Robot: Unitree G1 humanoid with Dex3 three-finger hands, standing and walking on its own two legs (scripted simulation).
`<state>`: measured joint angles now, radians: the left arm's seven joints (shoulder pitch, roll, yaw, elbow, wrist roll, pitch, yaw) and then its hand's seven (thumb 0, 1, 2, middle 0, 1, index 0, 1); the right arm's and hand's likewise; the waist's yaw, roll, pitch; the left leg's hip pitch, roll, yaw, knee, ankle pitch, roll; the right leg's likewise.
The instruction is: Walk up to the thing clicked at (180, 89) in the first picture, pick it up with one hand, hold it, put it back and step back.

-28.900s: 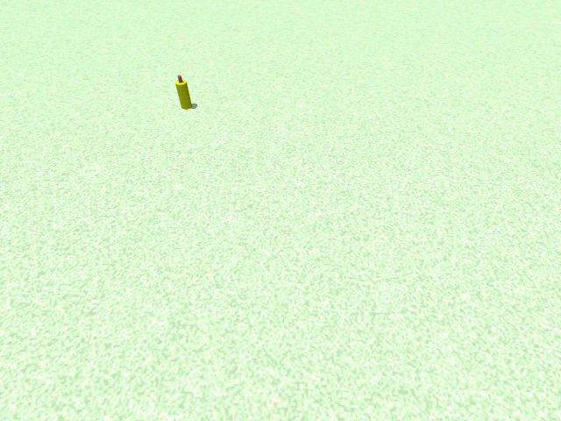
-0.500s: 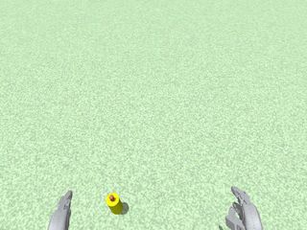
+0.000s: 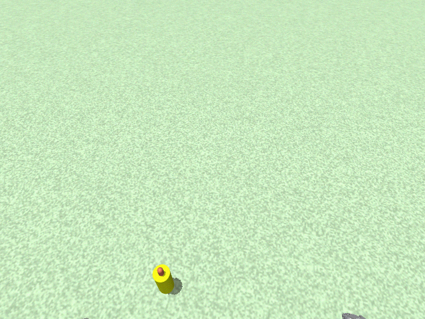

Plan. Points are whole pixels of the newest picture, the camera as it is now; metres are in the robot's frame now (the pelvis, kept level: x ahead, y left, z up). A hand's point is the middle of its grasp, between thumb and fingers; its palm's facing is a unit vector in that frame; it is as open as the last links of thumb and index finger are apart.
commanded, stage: stand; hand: left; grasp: from the side
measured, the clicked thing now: (163, 278) +0.39 +0.20 -0.65
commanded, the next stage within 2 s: step back in 1.92 s
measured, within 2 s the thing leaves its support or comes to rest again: neither
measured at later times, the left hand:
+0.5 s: hand out of the picture +0.04 +0.25 -0.13, palm faces -0.02 -0.94 -0.35, open 7.4 cm
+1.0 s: hand out of the picture +0.07 +0.25 -0.13, palm faces -0.03 -0.94 -0.34, open 7.4 cm
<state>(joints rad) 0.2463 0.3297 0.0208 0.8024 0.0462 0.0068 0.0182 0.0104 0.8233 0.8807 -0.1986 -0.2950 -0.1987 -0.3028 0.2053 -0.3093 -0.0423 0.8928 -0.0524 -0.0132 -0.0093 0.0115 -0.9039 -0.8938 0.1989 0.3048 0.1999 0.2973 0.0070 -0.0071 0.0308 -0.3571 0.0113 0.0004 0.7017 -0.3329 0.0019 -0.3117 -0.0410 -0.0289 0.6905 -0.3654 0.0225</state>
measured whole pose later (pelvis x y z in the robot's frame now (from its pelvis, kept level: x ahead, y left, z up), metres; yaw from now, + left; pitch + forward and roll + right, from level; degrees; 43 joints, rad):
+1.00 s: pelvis +0.00 +0.00 +0.03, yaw +0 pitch -3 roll +0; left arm 0.11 0.33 0.00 1.16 0.02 -0.01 0.01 0.01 0.90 0.90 -0.20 -0.30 -0.20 -0.30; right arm 0.13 -0.33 -0.01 1.15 -0.02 0.00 0.00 0.01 -0.91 -0.89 0.20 0.30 0.20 0.30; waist 0.00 0.01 0.06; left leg -0.14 0.01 0.01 0.34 -0.16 0.00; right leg -0.09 -0.04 -0.03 0.33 -0.18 0.03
